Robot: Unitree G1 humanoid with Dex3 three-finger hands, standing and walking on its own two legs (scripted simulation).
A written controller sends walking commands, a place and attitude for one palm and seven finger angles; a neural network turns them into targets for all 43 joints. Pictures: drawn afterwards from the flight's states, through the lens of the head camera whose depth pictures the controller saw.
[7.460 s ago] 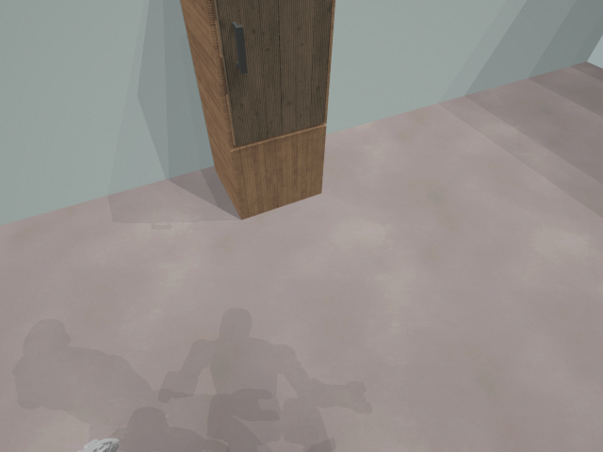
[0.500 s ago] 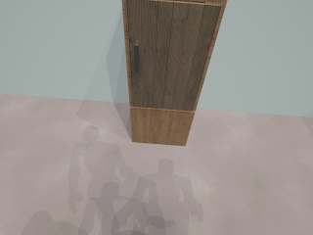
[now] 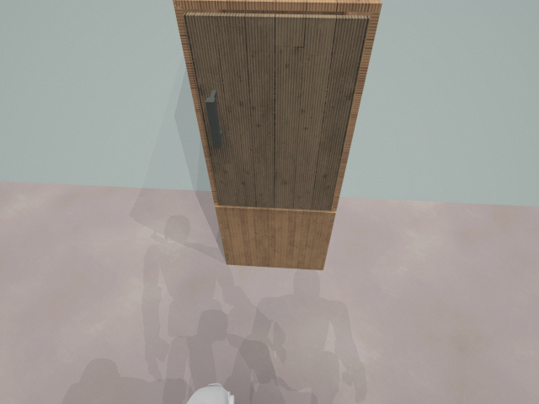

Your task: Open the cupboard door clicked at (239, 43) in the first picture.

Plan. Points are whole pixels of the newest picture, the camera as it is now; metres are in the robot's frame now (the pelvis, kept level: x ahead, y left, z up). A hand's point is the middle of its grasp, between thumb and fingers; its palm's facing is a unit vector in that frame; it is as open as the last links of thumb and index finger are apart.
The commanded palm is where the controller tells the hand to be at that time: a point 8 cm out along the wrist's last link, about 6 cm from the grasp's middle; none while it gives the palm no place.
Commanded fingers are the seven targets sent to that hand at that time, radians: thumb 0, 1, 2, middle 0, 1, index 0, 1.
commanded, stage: take the last steps up to it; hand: left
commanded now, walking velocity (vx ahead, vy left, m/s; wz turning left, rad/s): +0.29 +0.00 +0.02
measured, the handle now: (215, 119) +0.75 +0.19 +0.01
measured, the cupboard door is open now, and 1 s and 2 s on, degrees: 0 0 0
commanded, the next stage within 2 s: come to a stop and stand still in 0.34 s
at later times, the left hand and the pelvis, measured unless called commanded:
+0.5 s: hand (171, 344) +0.25 +0.21 -0.17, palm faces +0.00 -0.98 -0.22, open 7.4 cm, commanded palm none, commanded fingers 0.00 0.90 0.90 -0.20 -0.30 -0.20 -0.30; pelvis +0.18 +0.03 -0.01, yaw -2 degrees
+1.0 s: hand (153, 350) +0.25 +0.25 -0.19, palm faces +0.06 -0.97 -0.22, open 7.3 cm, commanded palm none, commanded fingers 0.00 0.90 0.90 -0.20 -0.30 -0.20 -0.30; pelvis +0.19 +0.05 -0.01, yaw -1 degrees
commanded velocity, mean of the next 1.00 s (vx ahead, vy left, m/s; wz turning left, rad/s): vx -0.01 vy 0.02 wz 0.00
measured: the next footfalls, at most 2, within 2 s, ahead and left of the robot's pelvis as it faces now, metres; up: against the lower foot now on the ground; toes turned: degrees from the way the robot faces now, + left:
left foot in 0.18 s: +0.19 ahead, +0.15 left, +0.00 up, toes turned +7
right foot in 0.54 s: +0.30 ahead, -0.11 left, +0.00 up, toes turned -9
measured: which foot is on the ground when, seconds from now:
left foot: up 0.00-0.16, down 0.18-0.56, up 0.58-0.88, down 0.90-1.00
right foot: down 0.00-0.18, up 0.20-0.52, down 0.54-0.90, up 0.92-1.00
